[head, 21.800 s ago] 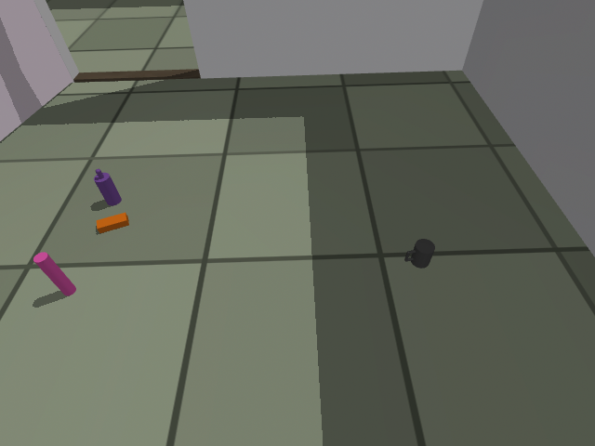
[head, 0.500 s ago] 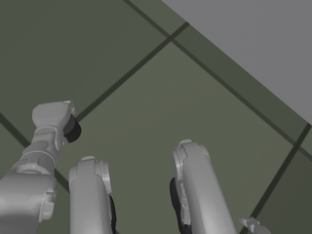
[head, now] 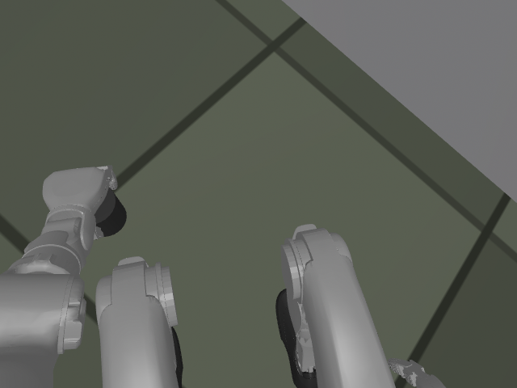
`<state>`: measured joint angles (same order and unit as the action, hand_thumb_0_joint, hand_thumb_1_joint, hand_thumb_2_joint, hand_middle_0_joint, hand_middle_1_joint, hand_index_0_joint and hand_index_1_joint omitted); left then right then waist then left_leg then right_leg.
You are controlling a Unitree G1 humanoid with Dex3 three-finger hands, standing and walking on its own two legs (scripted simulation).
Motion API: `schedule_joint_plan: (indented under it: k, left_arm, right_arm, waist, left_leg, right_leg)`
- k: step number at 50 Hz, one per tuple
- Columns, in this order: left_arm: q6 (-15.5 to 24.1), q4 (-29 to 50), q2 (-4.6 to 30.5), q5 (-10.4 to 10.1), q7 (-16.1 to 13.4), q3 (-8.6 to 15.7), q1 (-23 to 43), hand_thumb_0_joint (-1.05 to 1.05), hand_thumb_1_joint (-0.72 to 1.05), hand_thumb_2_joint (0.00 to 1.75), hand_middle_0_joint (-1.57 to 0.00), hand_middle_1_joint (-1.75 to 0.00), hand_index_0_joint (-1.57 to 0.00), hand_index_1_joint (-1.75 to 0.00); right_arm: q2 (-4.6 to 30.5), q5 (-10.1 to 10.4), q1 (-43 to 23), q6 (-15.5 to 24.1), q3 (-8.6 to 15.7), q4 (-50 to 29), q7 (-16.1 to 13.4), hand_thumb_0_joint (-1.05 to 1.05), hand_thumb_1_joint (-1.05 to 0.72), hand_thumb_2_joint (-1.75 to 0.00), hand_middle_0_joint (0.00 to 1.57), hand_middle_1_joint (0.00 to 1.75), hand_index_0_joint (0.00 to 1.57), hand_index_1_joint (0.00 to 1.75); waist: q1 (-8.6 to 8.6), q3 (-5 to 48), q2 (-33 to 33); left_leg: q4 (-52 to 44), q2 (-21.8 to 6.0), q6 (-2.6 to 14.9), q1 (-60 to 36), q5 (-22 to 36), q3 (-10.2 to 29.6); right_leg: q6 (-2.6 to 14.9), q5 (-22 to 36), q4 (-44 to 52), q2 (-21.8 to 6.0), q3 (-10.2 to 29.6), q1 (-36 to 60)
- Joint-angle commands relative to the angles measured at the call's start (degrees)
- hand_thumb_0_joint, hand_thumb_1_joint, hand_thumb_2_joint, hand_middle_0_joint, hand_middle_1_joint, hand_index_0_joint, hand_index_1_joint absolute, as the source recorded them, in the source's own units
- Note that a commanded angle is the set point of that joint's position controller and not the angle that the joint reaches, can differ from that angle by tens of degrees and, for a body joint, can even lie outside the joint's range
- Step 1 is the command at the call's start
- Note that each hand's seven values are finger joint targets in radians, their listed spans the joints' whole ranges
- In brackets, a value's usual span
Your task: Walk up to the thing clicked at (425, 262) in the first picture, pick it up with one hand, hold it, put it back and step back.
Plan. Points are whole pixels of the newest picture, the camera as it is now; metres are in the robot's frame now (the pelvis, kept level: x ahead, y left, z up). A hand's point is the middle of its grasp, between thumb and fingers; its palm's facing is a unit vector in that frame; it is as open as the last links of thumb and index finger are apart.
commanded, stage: rest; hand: left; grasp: from above
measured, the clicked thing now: (92, 218) +0.42 +0.23 -0.23
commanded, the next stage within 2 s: open in 0.60 s
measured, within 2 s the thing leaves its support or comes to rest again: rests again in 0.42 s
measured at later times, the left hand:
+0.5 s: hand (101, 211) +0.43 +0.22 -0.24, palm faces -0.49 -0.08 -0.87, open 10.1 cm
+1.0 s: hand (101, 212) +0.43 +0.22 -0.24, palm faces -0.46 -0.09 -0.88, open 11.2 cm
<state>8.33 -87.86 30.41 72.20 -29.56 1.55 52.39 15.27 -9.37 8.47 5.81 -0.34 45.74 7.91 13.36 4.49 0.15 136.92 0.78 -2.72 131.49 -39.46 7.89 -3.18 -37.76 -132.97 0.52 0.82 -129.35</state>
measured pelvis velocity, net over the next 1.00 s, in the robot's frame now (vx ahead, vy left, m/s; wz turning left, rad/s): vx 0.01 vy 0.00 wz -0.06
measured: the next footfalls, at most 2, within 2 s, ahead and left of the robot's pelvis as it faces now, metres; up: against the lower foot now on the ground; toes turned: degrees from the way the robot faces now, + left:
none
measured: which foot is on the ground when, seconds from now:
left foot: down 0.00-1.00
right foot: down 0.00-1.00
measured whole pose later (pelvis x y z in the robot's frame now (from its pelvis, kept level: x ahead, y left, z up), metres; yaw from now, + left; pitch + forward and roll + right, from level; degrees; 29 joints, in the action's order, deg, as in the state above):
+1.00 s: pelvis +0.01 +0.00 -0.03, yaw -4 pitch +31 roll -9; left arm 12.5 -101.3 38.2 76.4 -41.0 7.8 55.2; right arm 17.4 -15.8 7.0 11.5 -4.0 47.4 17.3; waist 17.7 -1.1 -1.4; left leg 144.8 0.9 -3.0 134.4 -41.6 11.7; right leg -4.2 -38.1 -138.0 2.0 -1.6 -131.4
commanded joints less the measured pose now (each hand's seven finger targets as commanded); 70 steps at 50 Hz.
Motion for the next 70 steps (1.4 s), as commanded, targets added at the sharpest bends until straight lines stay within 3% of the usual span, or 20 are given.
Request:
schedule_joint_plan:
  k: [1,3,5,13,17,19,23,30,35,39,45,48,51,55,58,64,65,66,67,70]
  left_arm:
    - [0.63,6.63,12.21,-0.08,-4.87,1.81,20.63,0.00,0.56,0.91,-0.96,-0.80,-0.95,-0.80]
    - [0.63,11.00,15.32,0.01,-6.18,4.68,19.91,0.00,0.55,0.93,-0.95,-0.80,-0.94,-0.80]
    - [0.11,8.41,10.77,0.33,-6.31,1.46,20.06,0.00,0.54,0.95,-0.94,-0.78,-0.93,-0.79]
    - [0.30,3.24,12.58,0.02,-7.80,3.43,20.00,0.00,0.51,0.94,-0.92,-0.78,-0.91,-0.78]
    - [0.90,2.79,14.36,0.32,-8.32,4.37,18.25,0.00,0.52,0.93,-0.92,-0.78,-0.92,-0.78]
    - [1.21,0.45,13.02,0.65,-8.59,3.43,18.82,0.00,0.53,0.94,-0.92,-0.80,-0.92,-0.80]
    - [1.80,1.74,15.94,1.09,-9.77,6.07,18.34,0.00,0.51,0.93,-0.90,-0.79,-0.90,-0.79]
    - [2.83,-3.81,15.33,1.89,-10.85,4.36,20.07,0.00,0.49,0.94,-0.88,-0.80,-0.88,-0.81]
    - [3.61,-7.44,16.81,2.46,-11.98,5.69,19.32,0.00,0.50,0.86,-0.86,-0.81,-0.87,-0.79]
    - [4.00,-8.05,17.45,2.62,-12.79,5.13,19.98,0.00,0.18,0.87,-0.55,-0.88,-0.57,-0.86]
    - [4.51,-5.62,18.39,3.22,-13.95,5.60,22.12,0.00,-0.12,0.91,-0.37,-0.94,-0.39,-0.92]
    - [3.98,-5.63,20.00,3.32,-14.89,7.42,20.10,0.00,-0.19,0.94,-0.31,-0.97,-0.33,-0.95]
    - [3.23,-6.94,15.89,3.00,-14.37,4.37,19.80,0.00,-0.26,1.00,-0.25,-1.03,-0.27,-1.01]
    - [2.35,-7.28,16.80,2.55,-14.43,4.08,20.52,0.00,-0.32,1.04,-0.19,-1.10,-0.21,-1.08]
    - [2.24,-4.77,18.83,1.69,-14.69,7.08,19.37,0.00,-0.40,1.06,-0.13,-1.13,-0.15,-1.11]
    - [1.75,-6.03,15.22,1.81,-13.02,4.54,19.16,0.00,-0.44,1.05,-0.09,-1.14,-0.11,-1.12]
    - [2.04,-5.58,17.47,1.54,-12.98,5.81,20.27,0.00,-0.42,1.04,-0.09,-1.16,-0.11,-1.13]
    - [2.01,-4.48,19.92,1.48,-13.19,8.19,18.69,0.00,-0.43,1.09,-0.10,-1.17,-0.12,-1.15]
    - [2.08,-3.98,16.24,0.88,-12.92,5.69,17.77,0.00,-0.44,1.10,-0.10,-1.16,-0.11,-1.14]
    - [2.08,-3.68,17.85,1.52,-12.79,7.05,17.84,0.00,-0.44,1.09,-0.09,-1.16,-0.11,-1.14]
  right_arm:
    - [13.15,-1.05,10.25,1.09,3.58,-0.63,0.17,0.00,-0.91,-0.90,0.20,0.30,0.20,0.30]
    - [13.82,-1.12,10.70,1.13,4.03,-0.68,0.44,0.00,-0.91,-0.90,0.20,0.30,0.20,0.30]
    - [13.01,-1.49,9.98,1.22,3.70,-0.39,1.17,0.00,-0.90,-0.90,0.20,0.30,0.20,0.30]
    - [13.59,-2.83,11.07,1.95,2.64,0.64,2.89,0.00,-0.90,-0.90,0.20,0.30,0.20,0.30]
    - [14.01,-2.86,10.30,2.09,2.24,0.54,3.73,0.00,-0.90,-0.90,0.20,0.30,0.20,0.30]
    - [13.84,-3.52,9.95,2.50,1.90,0.65,4.36,0.00,-0.90,-0.90,0.20,0.30,0.20,0.30]
    - [14.82,-4.13,10.79,2.93,1.68,0.90,5.18,0.00,-0.90,-0.90,0.20,0.30,0.20,0.30]
    - [15.48,-4.89,10.17,3.52,0.97,1.54,6.67,0.00,-0.90,-0.90,0.20,0.30,0.20,0.30]
    - [16.78,-5.75,10.12,4.40,0.86,1.27,7.27,0.00,-0.90,-0.90,0.20,0.30,0.20,0.30]
    - [16.89,-5.58,9.56,4.88,0.42,1.26,7.76,0.00,-0.89,-0.89,0.20,0.30,0.20,0.30]
    - [17.14,-6.22,9.06,5.86,0.27,1.38,8.52,0.00,-0.89,-0.90,0.20,0.30,0.20,0.30]
    - [17.57,-6.33,9.34,6.00,0.67,1.80,8.91,0.00,-0.89,-0.90,0.20,0.30,0.20,0.30]
    - [16.70,-6.15,9.04,5.98,0.53,2.09,9.38,0.00,-0.89,-0.90,0.20,0.30,0.20,0.30]
    - [17.18,-6.23,8.48,6.73,0.36,2.19,10.02,0.00,-0.89,-0.90,0.20,0.30,0.20,0.30]
    - [17.83,-5.90,9.18,6.90,0.59,1.88,10.33,0.00,-0.89,-0.90,0.20,0.30,0.20,0.30]
    - [16.86,-5.78,9.44,6.64,0.66,2.06,11.10,0.00,-0.89,-0.90,0.20,0.30,0.20,0.30]
    - [17.51,-5.90,9.66,6.87,0.66,2.00,11.18,0.00,-0.89,-0.90,0.20,0.30,0.20,0.30]
    - [18.31,-5.80,10.67,6.71,1.01,2.26,11.00,0.00,-0.89,-0.90,0.20,0.30,0.20,0.30]
    - [17.01,-5.38,9.65,6.55,0.87,2.19,11.11,0.00,-0.89,-0.90,0.20,0.30,0.20,0.30]
    - [17.69,-5.25,10.10,6.34,1.22,1.96,10.96,0.00,-0.89,-0.90,0.20,0.30,0.20,0.30]
  waist:
    - [1.34,37.26,13.21]
    - [-0.43,41.13,15.94]
    - [1.65,39.27,15.71]
    - [3.22,37.69,13.88]
    - [2.43,38.36,15.01]
    - [3.86,35.73,14.98]
    - [3.65,36.81,15.95]
    - [5.78,31.14,12.05]
    - [6.31,30.34,11.80]
    - [5.93,30.28,11.89]
    - [6.89,29.70,14.30]
    - [6.28,30.88,15.52]
    - [6.74,30.52,15.23]
    - [6.33,29.37,16.73]
    - [5.36,32.05,17.66]
    - [6.71,31.38,17.18]
    - [7.10,31.09,16.09]
    - [5.58,32.80,16.82]
    - [4.83,32.87,18.37]
    - [5.09,33.08,17.58]
  left_leg:
    - [-12.83,0.77,3.80,-26.32,7.01,-7.85]
    - [-13.40,0.79,3.61,-28.23,8.51,-8.04]
    - [-12.79,0.55,3.53,-27.66,8.19,-7.99]
    - [-10.22,0.42,3.75,-25.47,10.08,-7.01]
    - [-9.78,0.30,3.68,-25.51,10.65,-6.74]
    - [-9.11,0.28,3.74,-24.17,9.01,-6.77]
    - [-8.63,0.28,3.53,-25.86,11.02,-6.41]
    - [-6.62,0.17,4.18,-20.10,7.84,-5.91]
    - [-6.71,0.33,4.04,-20.30,6.63,-5.29]
    - [-6.80,0.40,4.17,-19.03,5.09,-4.97]
    - [-6.04,0.29,3.91,-19.95,5.32,-4.99]
    - [-6.61,0.23,3.65,-21.15,5.92,-4.90]
    - [-6.62,0.24,3.67,-21.18,5.45,-4.98]
    - [-7.14,0.15,3.53,-21.89,4.76,-4.73]
    - [-7.21,0.08,3.29,-23.56,8.41,-4.47]
    - [-6.62,-0.02,3.41,-23.42,9.50,-4.63]
    - [-5.88,-0.10,3.67,-22.28,9.24,-4.55]
    - [-6.58,0.07,3.66,-22.71,10.04,-4.57]
    - [-7.31,0.05,3.46,-22.80,8.85,-4.56]
    - [-7.55,0.06,3.37,-23.57,9.05,-4.47]
  right_leg:
    - [4.97,9.08,12.56,0.86,-8.65,18.36]
    - [4.98,10.12,12.24,0.64,-8.61,19.66]
    - [5.04,10.27,11.51,1.10,-8.98,18.50]
    - [4.55,12.81,9.83,1.21,-9.65,19.35]
    - [4.60,13.38,9.04,1.67,-9.95,19.89]
    - [4.60,12.24,8.84,1.83,-10.15,18.82]
    - [4.45,13.88,7.89,1.75,-10.74,19.34]
    - [4.06,11.81,8.68,2.29,-10.81,18.90]
    - [3.99,10.36,8.53,2.33,-11.65,18.46]
    - [4.01,8.75,8.67,2.48,-11.47,18.05]
    - [4.13,9.37,8.21,2.56,-11.64,17.65]
    - [4.24,9.50,8.21,2.64,-11.97,17.97]
    - [4.28,9.56,8.51,2.87,-11.78,17.46]
    - [4.48,9.14,7.81,2.85,-12.27,15.51]
    - [4.50,12.49,7.04,2.73,-12.65,17.56]
    - [4.37,13.95,6.93,2.93,-12.71,17.90]
    - [4.17,14.00,7.13,2.90,-12.68,18.49]
    - [4.24,14.33,7.57,2.80,-12.49,19.49]
    - [4.58,12.92,7.25,2.88,-12.31,19.03]
    - [4.57,12.83,7.16,2.80,-12.74,18.35]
